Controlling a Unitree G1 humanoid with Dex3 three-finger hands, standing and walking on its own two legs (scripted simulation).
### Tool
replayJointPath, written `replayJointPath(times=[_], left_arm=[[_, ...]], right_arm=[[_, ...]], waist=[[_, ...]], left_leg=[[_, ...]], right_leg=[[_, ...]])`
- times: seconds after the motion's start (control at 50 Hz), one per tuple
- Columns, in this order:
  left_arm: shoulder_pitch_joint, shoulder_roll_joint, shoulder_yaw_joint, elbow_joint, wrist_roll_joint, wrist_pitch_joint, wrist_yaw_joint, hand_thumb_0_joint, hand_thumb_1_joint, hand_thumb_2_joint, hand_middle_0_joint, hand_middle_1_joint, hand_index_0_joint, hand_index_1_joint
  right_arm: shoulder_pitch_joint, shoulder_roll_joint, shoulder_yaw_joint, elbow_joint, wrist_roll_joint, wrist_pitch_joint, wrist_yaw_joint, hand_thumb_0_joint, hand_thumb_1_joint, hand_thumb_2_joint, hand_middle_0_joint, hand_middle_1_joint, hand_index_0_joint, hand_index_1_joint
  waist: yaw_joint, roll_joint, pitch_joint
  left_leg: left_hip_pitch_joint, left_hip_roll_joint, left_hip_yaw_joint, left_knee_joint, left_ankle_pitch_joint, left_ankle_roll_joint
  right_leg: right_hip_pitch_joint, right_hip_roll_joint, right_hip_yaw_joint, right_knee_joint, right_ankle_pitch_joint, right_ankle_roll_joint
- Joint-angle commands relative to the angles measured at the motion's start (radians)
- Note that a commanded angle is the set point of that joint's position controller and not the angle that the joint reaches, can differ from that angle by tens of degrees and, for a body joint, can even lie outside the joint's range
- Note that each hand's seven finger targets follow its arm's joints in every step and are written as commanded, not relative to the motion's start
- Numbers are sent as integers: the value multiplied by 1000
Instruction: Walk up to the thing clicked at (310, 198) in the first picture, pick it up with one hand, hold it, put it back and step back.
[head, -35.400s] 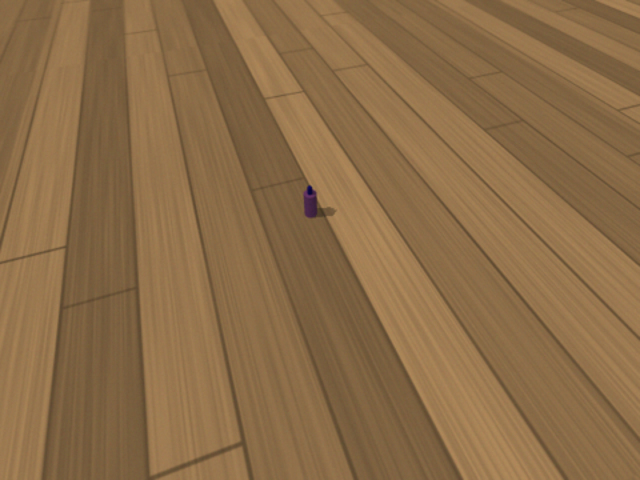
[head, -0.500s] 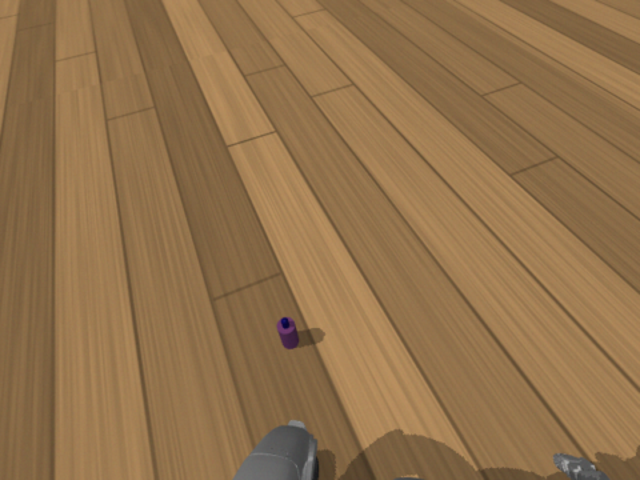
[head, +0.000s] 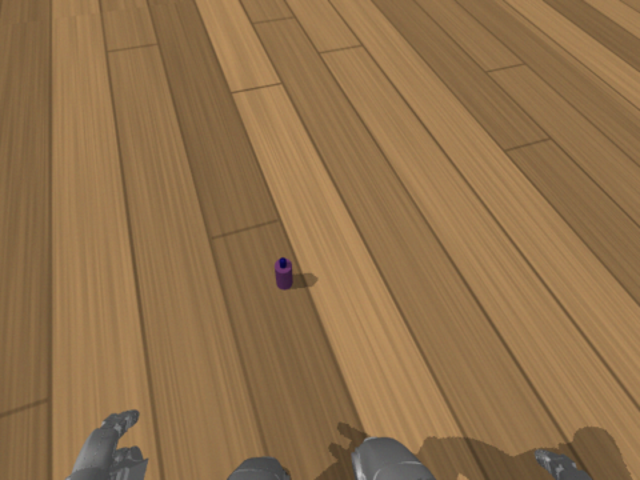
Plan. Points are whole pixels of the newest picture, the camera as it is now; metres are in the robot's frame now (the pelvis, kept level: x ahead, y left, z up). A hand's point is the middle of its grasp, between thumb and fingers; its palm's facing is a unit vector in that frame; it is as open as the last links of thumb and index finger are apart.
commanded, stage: step back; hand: left
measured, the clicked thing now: (283, 271) +0.72 +0.13 -0.68
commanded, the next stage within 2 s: none
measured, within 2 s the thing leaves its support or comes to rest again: neither
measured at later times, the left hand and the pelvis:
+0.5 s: hand out of the picture -0.03 +0.26 -0.14, palm faces +0.01 -0.90 -0.43, open 7.4 cm; pelvis -0.16 -0.02 -0.02, yaw +2 degrees
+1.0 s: hand out of the picture -0.27 +0.22 -0.15, palm faces -0.06 -0.92 -0.40, open 7.4 cm; pelvis -0.32 -0.05 -0.01, yaw -5 degrees
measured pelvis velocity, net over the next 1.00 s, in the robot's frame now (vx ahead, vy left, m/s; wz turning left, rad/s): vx -0.32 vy -0.05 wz -0.08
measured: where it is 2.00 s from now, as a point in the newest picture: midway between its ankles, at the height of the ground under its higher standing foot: outside the picture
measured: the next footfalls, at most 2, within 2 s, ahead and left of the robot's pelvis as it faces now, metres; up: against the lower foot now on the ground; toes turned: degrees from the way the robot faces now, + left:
right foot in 0.16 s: -0.04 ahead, -0.14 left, +0.00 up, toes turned +0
left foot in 0.50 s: -0.15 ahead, +0.10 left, +0.00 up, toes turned -1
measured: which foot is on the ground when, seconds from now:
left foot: down 0.00-0.18, up 0.20-0.48, down 0.50-0.90, up 0.92-1.00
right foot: up 0.00-0.14, down 0.16-0.54, up 0.56-0.84, down 0.86-1.00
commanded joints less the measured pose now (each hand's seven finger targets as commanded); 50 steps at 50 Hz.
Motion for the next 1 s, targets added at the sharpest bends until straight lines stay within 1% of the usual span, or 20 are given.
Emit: replayJointPath(times=[0.0,0.1,0.14,0.16,0.18,0.2,0.28,0.4,0.48,0.52,0.54,0.56,0.62,0.74,0.82,0.84,0.88,0.9,0.92,0.98], left_arm=[[16,169,51,-74,8,-40,16,0,900,900,-200,-300,-200,-300],[130,167,55,-4,19,-55,7,0,900,900,-200,-300,-200,-300],[147,224,67,4,36,-67,7,0,900,900,-200,-300,-200,-300],[128,294,88,-11,39,-68,4,0,900,900,-200,-300,-200,-300],[53,386,100,-45,40,-63,3,0,900,900,-200,-300,-200,-300],[-7,362,96,-67,36,-65,9,0,900,900,-200,-300,-200,-300],[-29,237,71,-74,34,-57,15,0,900,900,-200,-300,-200,-300],[38,235,68,-90,41,-35,26,0,900,900,-200,-300,-200,-300],[19,233,50,-103,18,-7,11,0,900,900,-200,-300,-200,-300],[15,170,28,-120,12,-8,7,0,900,900,-200,-300,-200,-300],[-67,224,58,-125,21,-9,22,0,900,900,-200,-300,-200,-300],[-73,255,66,-109,28,-6,22,0,900,900,-200,-300,-200,-300],[75,223,65,-36,5,-2,6,0,900,900,-200,-300,-200,-300],[59,185,43,-42,17,-33,-1,0,900,900,-200,-300,-200,-300],[170,179,39,51,19,-68,0,0,900,900,-200,-300,-200,-300],[189,202,49,85,29,-73,3,0,900,900,-200,-300,-200,-300],[145,349,88,58,43,-76,3,0,900,900,-200,-300,-200,-300],[63,423,92,22,52,-72,6,0,900,900,-200,-300,-200,-300],[-14,379,83,14,43,-72,8,0,900,900,-200,-300,-200,-300],[-61,266,60,15,40,-86,11,0,900,900,-200,-300,-200,-300]], right_arm=[[39,-255,-82,-79,3,-12,-22,0,-900,-900,200,300,200,300],[-52,-290,-89,-118,10,8,-7,0,-900,-900,200,300,200,300],[-73,-245,-75,-127,25,15,-4,0,-900,-900,200,300,200,300],[-66,-206,-61,-141,28,14,-3,0,-900,-900,200,300,200,300],[-86,-213,-70,-142,26,19,-20,0,-900,-900,200,300,200,300],[-62,-248,-84,-122,28,20,-22,0,-900,-900,200,300,200,300],[-3,-218,-60,-74,34,10,-16,0,-900,-900,200,300,200,300],[34,-190,-52,-84,14,-10,-23,0,-900,-900,200,300,200,300],[129,-212,-75,-27,0,-11,-17,0,-900,-900,200,300,200,300],[77,-364,-104,-50,-22,-7,-10,0,-900,-900,200,300,200,300],[26,-431,-117,-77,-20,-6,-3,0,-900,-900,200,300,200,300],[-32,-396,-115,-83,-20,-15,-11,0,-900,-900,200,300,200,300],[-119,-275,-76,-105,-23,-21,-18,0,-900,-900,200,300,200,300],[2,-265,-82,-86,-7,-10,-10,0,-900,-900,200,300,200,300],[-30,-299,-82,-83,-5,17,2,0,-900,-900,200,300,200,300],[-30,-273,-75,-78,0,25,6,0,-900,-900,200,300,200,300],[-23,-173,-46,-116,6,20,5,0,-900,-900,200,300,200,300],[-90,-235,-73,-110,5,22,-10,0,-900,-900,200,300,200,300],[-69,-274,-90,-82,8,21,-6,0,-900,-900,200,300,200,300],[-2,-220,-66,-32,21,11,6,0,-900,-900,200,300,200,300]], waist=[[-33,178,-202],[19,214,-271],[28,97,-288],[27,-117,-254],[64,-255,-216],[34,-222,-163],[14,-114,-167],[51,-198,-232],[7,-135,-257],[5,230,-216],[-48,282,-185],[-24,225,-136],[73,107,-137],[-6,221,-214],[24,243,-294],[29,182,-294],[26,-181,-193],[82,-219,-140],[31,-172,-53],[-11,-111,-67]], left_leg=[[295,242,-186,-35,641,219],[143,225,-157,33,420,164],[-44,135,-114,127,195,69],[-230,-14,-57,270,-88,9],[-177,-84,-68,508,-364,-21],[-120,-49,-136,609,-362,-21],[-180,-130,-118,646,-224,-32],[-166,-35,-37,204,-263,-44],[83,-40,23,-161,75,-11],[161,307,-443,-261,130,147],[-61,448,-566,-302,155,290],[-148,448,-544,-303,144,299],[-50,244,-198,-190,332,184],[242,249,-173,-100,326,212],[166,203,-102,23,245,159],[76,163,-70,86,196,122],[-341,-44,-23,276,-278,-5],[-164,-21,-137,404,-332,-37],[-95,14,-156,466,-266,-34],[-156,-71,-104,488,-143,-35]], right_leg=[[-69,-42,-18,-196,-2,31],[205,-72,-113,-658,245,-1],[337,-147,44,-708,410,-51],[364,-312,281,-741,442,-132],[139,-495,429,-785,511,-310],[19,-502,434,-795,522,-314],[156,-290,95,-675,662,-195],[409,-330,99,-600,745,-206],[244,-260,55,-492,528,-116],[-114,-53,-74,-256,13,-25],[-19,-37,-11,-36,-142,0],[23,-55,62,90,-106,-5],[-37,9,68,189,32,-7],[-30,-75,-15,-244,-16,39],[232,-71,-140,-769,179,2],[321,-71,-113,-819,243,-16],[322,-346,348,-825,59,-119],[-6,-506,485,-882,-35,-268],[-141,-487,425,-896,-119,-249],[43,-305,98,-780,150,-174]])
